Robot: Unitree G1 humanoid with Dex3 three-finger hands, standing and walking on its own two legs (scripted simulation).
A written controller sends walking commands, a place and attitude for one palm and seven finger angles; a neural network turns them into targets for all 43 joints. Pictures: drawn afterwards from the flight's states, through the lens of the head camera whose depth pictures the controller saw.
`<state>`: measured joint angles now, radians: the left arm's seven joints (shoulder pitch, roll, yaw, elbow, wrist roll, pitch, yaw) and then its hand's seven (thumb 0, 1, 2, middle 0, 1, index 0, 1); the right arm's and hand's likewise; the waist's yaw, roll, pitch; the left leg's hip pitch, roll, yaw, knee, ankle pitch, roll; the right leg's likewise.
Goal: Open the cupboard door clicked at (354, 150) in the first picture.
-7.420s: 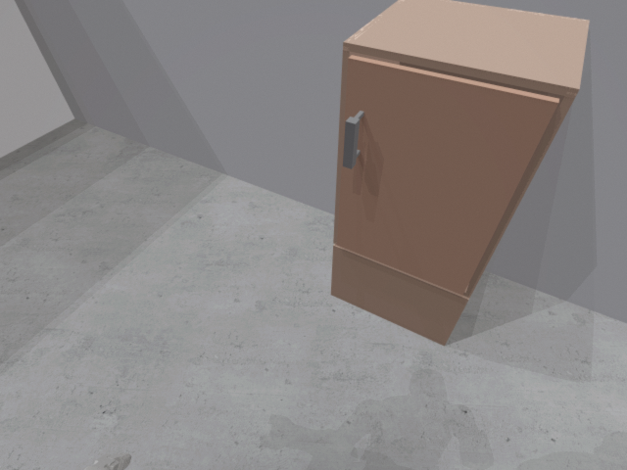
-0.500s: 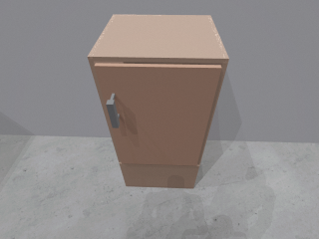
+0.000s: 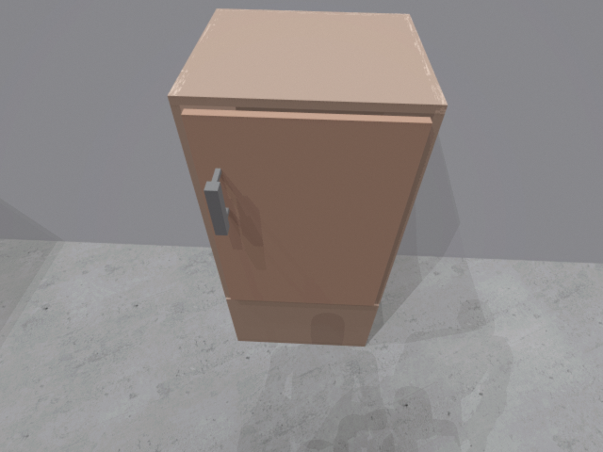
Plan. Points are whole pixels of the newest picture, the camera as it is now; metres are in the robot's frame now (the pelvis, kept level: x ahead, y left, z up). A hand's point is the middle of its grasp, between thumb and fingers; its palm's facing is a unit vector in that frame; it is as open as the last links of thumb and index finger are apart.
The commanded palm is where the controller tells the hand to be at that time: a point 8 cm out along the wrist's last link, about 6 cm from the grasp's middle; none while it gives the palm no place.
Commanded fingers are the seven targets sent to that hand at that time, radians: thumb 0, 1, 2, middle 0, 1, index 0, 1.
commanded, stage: look again from close up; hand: left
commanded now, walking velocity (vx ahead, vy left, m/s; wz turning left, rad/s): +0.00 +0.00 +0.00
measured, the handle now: (219, 201) +0.54 +0.20 -0.02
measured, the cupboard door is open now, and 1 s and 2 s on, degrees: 0 0 0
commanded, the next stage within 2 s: raise the hand with hooked fingers in 0.32 s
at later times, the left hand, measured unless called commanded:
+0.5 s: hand out of the picture +0.07 +0.18 -0.14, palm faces +0.16 -0.96 -0.24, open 7.3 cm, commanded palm +0.12 +0.21 -0.07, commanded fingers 0.00 0.78 0.85 -0.21 -0.38 -0.21 -0.38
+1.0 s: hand (163, 439) +0.15 +0.19 -0.05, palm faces +0.16 -0.98 -0.09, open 9.5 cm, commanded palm +0.15 +0.24 -0.05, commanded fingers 0.00 0.20 0.60 -0.25 -0.75 -0.25 -0.75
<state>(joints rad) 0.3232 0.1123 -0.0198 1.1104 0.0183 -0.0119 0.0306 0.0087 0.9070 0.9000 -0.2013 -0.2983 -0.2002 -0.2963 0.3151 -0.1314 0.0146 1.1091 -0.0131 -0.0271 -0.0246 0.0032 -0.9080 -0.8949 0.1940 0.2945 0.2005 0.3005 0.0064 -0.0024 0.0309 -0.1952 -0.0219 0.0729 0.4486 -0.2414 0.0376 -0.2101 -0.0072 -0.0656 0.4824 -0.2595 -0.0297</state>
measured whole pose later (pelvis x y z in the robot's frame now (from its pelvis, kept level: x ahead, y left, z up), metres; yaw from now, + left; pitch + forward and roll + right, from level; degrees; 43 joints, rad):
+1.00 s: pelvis -0.03 -0.03 -0.10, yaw +3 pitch +13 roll -2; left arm 0.46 0.22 0.19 0.04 -0.26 -0.58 -0.25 0.02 0.42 0.70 -0.24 -0.61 -0.24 -0.60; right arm 0.13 -0.26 -0.03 0.50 0.01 -0.22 -0.03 0.01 -0.91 -0.90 0.19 0.29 0.20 0.30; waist 0.06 -0.01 -0.12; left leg -0.90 0.03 -0.03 1.20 -0.52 -0.01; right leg -0.86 0.00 -0.17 1.16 -0.54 -0.09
